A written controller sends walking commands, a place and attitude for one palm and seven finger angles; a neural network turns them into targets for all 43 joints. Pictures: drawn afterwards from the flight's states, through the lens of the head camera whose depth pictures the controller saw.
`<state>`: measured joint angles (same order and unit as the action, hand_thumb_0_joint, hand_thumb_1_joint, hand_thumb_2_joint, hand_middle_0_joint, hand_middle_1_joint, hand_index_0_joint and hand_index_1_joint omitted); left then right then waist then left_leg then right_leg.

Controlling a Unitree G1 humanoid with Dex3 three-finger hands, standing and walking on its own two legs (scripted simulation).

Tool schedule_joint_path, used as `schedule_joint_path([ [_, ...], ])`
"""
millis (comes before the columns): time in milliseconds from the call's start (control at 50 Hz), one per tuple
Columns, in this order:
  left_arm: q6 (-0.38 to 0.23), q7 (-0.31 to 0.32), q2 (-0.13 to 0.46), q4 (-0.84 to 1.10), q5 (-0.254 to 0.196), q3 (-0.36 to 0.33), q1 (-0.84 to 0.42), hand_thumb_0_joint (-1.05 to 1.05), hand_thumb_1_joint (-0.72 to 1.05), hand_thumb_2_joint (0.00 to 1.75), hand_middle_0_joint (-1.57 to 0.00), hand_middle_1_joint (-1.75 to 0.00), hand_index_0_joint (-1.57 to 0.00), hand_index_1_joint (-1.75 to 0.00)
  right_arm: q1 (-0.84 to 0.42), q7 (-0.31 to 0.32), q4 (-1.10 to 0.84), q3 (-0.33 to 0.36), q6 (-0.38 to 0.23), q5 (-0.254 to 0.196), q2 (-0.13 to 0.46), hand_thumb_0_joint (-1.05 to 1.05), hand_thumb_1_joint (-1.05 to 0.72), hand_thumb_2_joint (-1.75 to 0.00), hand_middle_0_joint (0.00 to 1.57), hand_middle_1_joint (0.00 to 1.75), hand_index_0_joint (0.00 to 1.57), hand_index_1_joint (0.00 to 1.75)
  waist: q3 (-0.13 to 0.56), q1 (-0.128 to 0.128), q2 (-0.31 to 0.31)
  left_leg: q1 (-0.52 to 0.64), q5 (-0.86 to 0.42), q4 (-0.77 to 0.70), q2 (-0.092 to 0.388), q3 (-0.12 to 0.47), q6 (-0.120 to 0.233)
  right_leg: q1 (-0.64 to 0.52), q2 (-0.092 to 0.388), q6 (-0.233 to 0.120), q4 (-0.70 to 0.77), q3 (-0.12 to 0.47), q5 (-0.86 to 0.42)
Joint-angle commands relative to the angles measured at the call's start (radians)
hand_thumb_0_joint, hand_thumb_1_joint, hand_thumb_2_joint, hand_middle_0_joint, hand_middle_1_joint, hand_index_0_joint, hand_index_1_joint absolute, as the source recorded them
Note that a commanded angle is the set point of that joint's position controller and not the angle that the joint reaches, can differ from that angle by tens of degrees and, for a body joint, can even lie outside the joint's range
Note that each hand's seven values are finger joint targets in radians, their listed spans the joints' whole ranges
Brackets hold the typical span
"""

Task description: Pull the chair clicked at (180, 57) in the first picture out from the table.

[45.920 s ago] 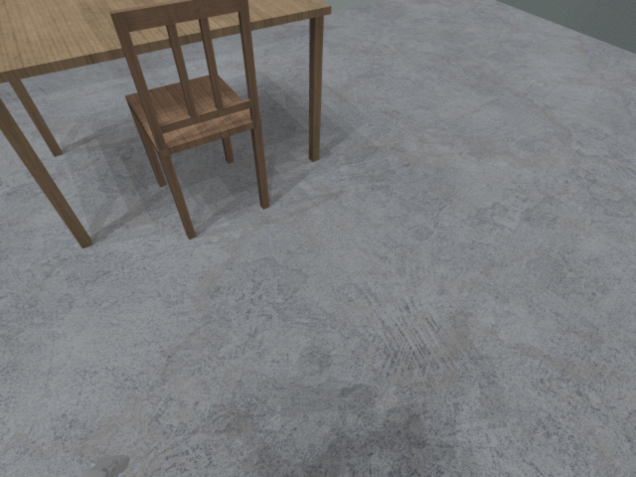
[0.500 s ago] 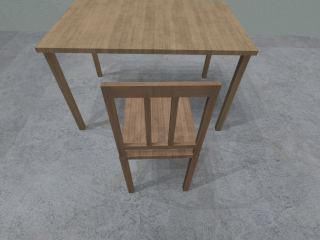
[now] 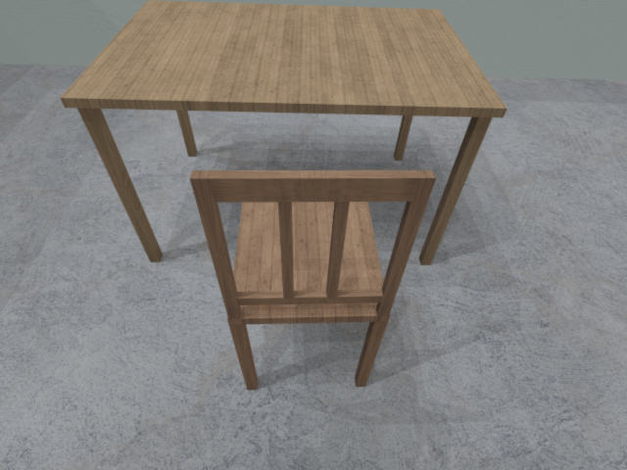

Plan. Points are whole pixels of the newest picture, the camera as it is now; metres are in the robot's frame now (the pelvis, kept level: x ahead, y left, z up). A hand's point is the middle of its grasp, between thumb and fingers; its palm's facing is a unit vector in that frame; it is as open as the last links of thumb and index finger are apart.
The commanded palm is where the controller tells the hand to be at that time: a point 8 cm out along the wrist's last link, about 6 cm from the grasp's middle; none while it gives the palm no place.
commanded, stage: shuffle to correct the standing spot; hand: left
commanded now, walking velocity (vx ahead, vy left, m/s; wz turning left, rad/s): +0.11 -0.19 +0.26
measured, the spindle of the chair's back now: (287, 253) +0.51 +0.07 -0.09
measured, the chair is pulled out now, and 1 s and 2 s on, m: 0.33 0.33 0.33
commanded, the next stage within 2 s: come to a stop and stand still in 0.58 s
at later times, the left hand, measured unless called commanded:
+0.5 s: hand out of the picture +0.02 +0.10 -0.18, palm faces +0.14 -0.98 -0.13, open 7.4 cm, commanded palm none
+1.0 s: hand out of the picture +0.10 +0.00 -0.18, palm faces +0.13 -0.97 -0.18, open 7.3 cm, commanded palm none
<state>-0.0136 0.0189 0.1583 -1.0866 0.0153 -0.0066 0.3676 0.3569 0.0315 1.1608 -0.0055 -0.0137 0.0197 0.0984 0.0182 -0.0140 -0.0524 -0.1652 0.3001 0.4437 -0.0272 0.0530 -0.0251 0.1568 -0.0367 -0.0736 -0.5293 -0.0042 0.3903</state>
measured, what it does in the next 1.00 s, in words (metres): steps to the right: left foot, then right foot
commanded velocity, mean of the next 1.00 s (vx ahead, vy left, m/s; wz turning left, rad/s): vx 0.01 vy -0.04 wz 0.02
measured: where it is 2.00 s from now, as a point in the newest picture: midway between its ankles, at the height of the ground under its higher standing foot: outside the picture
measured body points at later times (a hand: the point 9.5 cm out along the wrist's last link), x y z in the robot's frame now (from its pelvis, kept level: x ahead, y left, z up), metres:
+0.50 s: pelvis +0.05 -0.06 +0.00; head +0.07 -0.04 +0.45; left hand +0.02 +0.15 -0.17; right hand +0.11 -0.29 -0.15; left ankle +0.07 +0.06 -0.73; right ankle +0.02 -0.18 -0.67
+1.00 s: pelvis +0.10 -0.17 +0.00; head +0.12 -0.17 +0.45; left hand +0.09 +0.05 -0.16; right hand +0.18 -0.40 -0.15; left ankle +0.11 -0.07 -0.73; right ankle +0.10 -0.27 -0.73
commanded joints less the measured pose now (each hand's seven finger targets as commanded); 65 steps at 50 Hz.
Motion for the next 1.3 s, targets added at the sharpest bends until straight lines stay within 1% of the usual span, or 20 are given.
schedule_joint_path([
  [0,-0.016,0.008,0.048,0.024,0.004,-0.021,0.105,0.0,0.9,0.9,-0.2,-0.3,-0.2,-0.3,0.07,0.024,-0.021,0.034,-0.015,-0.002,0.151,0.0,-0.9,-0.9,0.2,0.3,0.2,0.3,-0.102,0.021,0.13,-0.029,-0.245,-0.068,0.208,0.227,0.149,0.091,0.068,0.021,0.027,-0.006,-0.127],
  [40,-0.021,0.013,0.072,0.007,0.003,-0.033,0.171,0.0,0.9,0.9,-0.2,-0.3,-0.2,-0.3,0.041,0.027,-0.039,0.032,-0.018,-0.007,0.124,0.0,-0.9,-0.9,0.2,0.3,0.2,0.3,-0.065,0.047,0.02,-0.153,-0.252,0.092,0.105,0.06,0.092,-0.092,0.132,0.017,0.102,0.071,-0.37],
  [80,-0.014,0.025,0.108,-0.014,0.002,-0.048,0.257,0.0,0.9,0.9,-0.2,-0.3,-0.2,-0.3,-0.027,0.032,-0.075,0.031,-0.013,-0.005,0.086,0.0,-0.9,-0.9,0.2,0.3,0.2,0.3,-0.099,0.087,-0.186,-0.398,0.207,0.36,0.012,-0.102,0.039,-0.268,0.271,-0.003,0.15,0.19,-0.933],
  [120,-0.015,0.037,0.073,-0.019,0.007,-0.035,0.25,0.0,0.9,0.9,-0.2,-0.3,-0.2,-0.3,-0.039,0.034,-0.075,0.041,-0.009,-0.005,0.105,0.0,-0.9,-0.9,0.2,0.3,0.2,0.3,-0.108,0.065,-0.118,-0.438,0.268,0.525,0.044,-0.084,0.04,-0.278,0.283,-0.056,0.105,0.15,-1.255],
  [260,-0.007,0.019,0.092,0.041,0.006,-0.03,0.082,0.0,0.9,0.9,-0.2,-0.3,-0.2,-0.3,0.064,0.034,-0.04,0.043,-0.009,-0.005,0.076,0.0,-0.9,-0.9,0.2,0.3,0.2,0.3,-0.041,-0.057,-0.046,-0.022,-0.072,0.128,0.001,-0.199,0.063,-0.029,0.153,-0.059,-0.044,0.023,-1.076],
  [280,-0.003,0.014,0.088,0.049,0.001,-0.033,0.071,0.0,0.9,0.9,-0.2,-0.3,-0.2,-0.3,0.132,0.042,-0.024,0.049,-0.01,-0.004,0.103,0.0,-0.9,-0.9,0.2,0.3,0.2,0.3,-0.02,-0.092,-0.019,0.112,-0.182,0.048,0.047,-0.138,0.087,0.067,0.136,-0.027,-0.168,0.028,-0.94],
  [320,-0.001,0.013,0.027,0.078,-0.01,-0.029,0.086,0.0,0.9,0.9,-0.2,-0.3,-0.2,-0.3,0.192,0.046,-0.044,0.07,-0.01,0.012,0.223,0.0,-0.9,-0.9,0.2,0.3,0.2,0.3,-0.015,-0.098,0.221,0.164,-0.488,-0.124,0.507,0.447,0.339,0.382,-0.016,0.052,-0.708,-0.009,0.168],
  [340,0.019,0.017,0.082,0.099,0.009,-0.045,0.079,0.0,0.9,0.9,-0.2,-0.3,-0.2,-0.3,0.104,0.036,-0.086,0.071,-0.001,0.005,0.239,0.0,-0.9,-0.9,0.2,0.3,0.2,0.3,-0.086,-0.057,0.068,-0.037,-0.218,-0.193,0.536,0.471,0.366,0.351,0.033,0.024,-0.776,0.108,0.2],
  [420,0.045,-0.018,0.042,0.091,0.018,-0.053,0.122,0.0,0.9,0.9,-0.2,-0.3,-0.2,-0.3,-0.165,0.03,-0.177,0.059,-0.024,0.008,0.191,0.0,-0.9,-0.9,0.2,0.3,0.2,0.3,-0.16,0.059,0.183,-0.263,-0.019,-0.237,0.366,0.185,0.214,0.283,0.102,0.041,-0.611,0.1,0.014],
  [580,0.029,-0.029,0.033,0.113,0.016,-0.046,0.092,0.0,0.9,0.9,-0.2,-0.3,-0.2,-0.3,-0.151,-0.001,-0.193,0.113,0.02,0.013,0.274,0.0,-0.9,-0.9,0.2,0.3,0.2,0.3,-0.067,0.028,0.196,-0.234,0.218,-0.081,0.262,0.02,0.101,0.11,0.037,0.102,-0.114,-0.123,-0.075],
  [620,0.017,-0.025,0.085,0.115,0.018,-0.055,0.117,0.0,0.9,0.9,-0.2,-0.3,-0.2,-0.3,-0.13,-0.003,-0.197,0.111,0.028,0.012,0.237,0.0,-0.9,-0.9,0.2,0.3,0.2,0.3,-0.071,0.037,0.08,-0.265,0.197,0.094,0.184,-0.035,0.049,0.061,0.056,0.092,0.063,-0.053,-0.095],
  [660,0.014,-0.013,0.215,0.127,0.023,-0.074,0.11,0.0,0.9,0.9,-0.2,-0.3,-0.2,-0.3,-0.141,-0.003,-0.232,0.083,0.037,0.003,0.116,0.0,-0.9,-0.9,0.2,0.3,0.2,0.3,-0.08,0.055,-0.253,-0.37,0.329,0.476,0.027,-0.162,0.001,0.1,0.317,-0.042,0.307,0.308,-0.123],
  [720,-0.009,0.002,0.162,0.12,0.016,-0.06,0.023,0.0,0.9,0.9,-0.2,-0.3,-0.2,-0.3,-0.137,-0.005,-0.218,0.067,0.017,0.004,0.128,0.0,-0.9,-0.9,0.2,0.3,0.2,0.3,-0.045,0.027,-0.163,-0.342,0.237,0.587,0.081,-0.068,0.006,0.066,0.308,-0.105,0.221,0.295,-0.467],
  [800,-0.029,0.022,0.161,0.096,0.013,-0.049,0.029,0.0,0.9,0.9,-0.2,-0.3,-0.2,-0.3,-0.115,-0.006,-0.179,0.041,-0.001,-0.026,0.095,0.0,-0.9,-0.9,0.2,0.3,0.2,0.3,0.033,0.033,-0.038,-0.19,0.132,0.15,0.039,-0.092,-0.012,-0.097,0.302,-0.093,0.043,0.18,-1.026],
  [920,0.006,0.036,0.139,0.102,-0.004,-0.055,-0.009,0.0,0.9,0.9,-0.2,-0.3,-0.2,-0.3,-0.099,0.008,-0.187,0.06,0.028,-0.008,0.187,0.0,-0.9,-0.9,0.2,0.3,0.2,0.3,-0.001,0.035,0.094,0.06,-0.552,0.04,0.147,-0.017,0.052,0.091,0.204,0.0,-0.013,0.109,-0.581],
  [960,0.018,0.038,0.148,0.098,-0.001,-0.053,-0.013,0.0,0.9,0.9,-0.2,-0.3,-0.2,-0.3,-0.139,0.008,-0.197,0.055,0.035,-0.009,0.184,0.0,-0.9,-0.9,0.2,0.3,0.2,0.3,-0.053,0.052,0.206,0.0,-0.54,0.001,0.171,0.04,0.092,0.097,0.178,0.022,-0.007,0.087,-0.385],
  [1000,0.02,0.037,0.148,0.096,0.001,-0.053,0.005,0.0,0.9,0.9,-0.2,-0.3,-0.2,-0.3,-0.146,0.005,-0.218,0.056,0.043,-0.009,0.182,0.0,-0.9,-0.9,0.2,0.3,0.2,0.3,-0.055,0.065,0.131,-0.064,-0.36,0.012,0.154,0.045,0.086,0.07,0.187,0.014,0.049,0.111,-0.326],
  [1060,0.018,0.034,0.203,0.098,0.01,-0.062,-0.019,0.0,0.9,0.9,-0.2,-0.3,-0.2,-0.3,-0.126,-0.006,-0.226,0.066,0.063,-0.01,0.145,0.0,-0.9,-0.9,0.2,0.3,0.2,0.3,-0.069,0.049,-0.104,-0.154,0.037,0.202,0.013,-0.06,0.002,0.063,0.393,-0.109,0.23,0.318,-0.344],
  [1120,0.011,0.038,0.205,0.131,0.014,-0.071,-0.059,0.0,0.9,0.9,-0.2,-0.3,-0.2,-0.3,-0.128,-0.017,-0.223,0.07,0.063,-0.004,0.155,0.0,-0.9,-0.9,0.2,0.3,0.2,0.3,-0.048,0.056,-0.118,-0.221,0.17,0.394,0.034,-0.009,-0.01,0.063,0.414,-0.171,0.231,0.305,-0.39],
  [1280,0.011,0.016,0.166,0.133,0.003,-0.055,-0.096,0.0,0.9,0.9,-0.2,-0.3,-0.2,-0.3,-0.013,-0.018,-0.153,0.043,0.012,-0.009,0.127,0.0,-0.9,-0.9,0.2,0.3,0.2,0.3,-0.015,0.011,0.011,0.112,-0.098,-0.113,0.049,-0.071,0.008,0.163,0.185,0.002,0.096,0.106,-0.162],
])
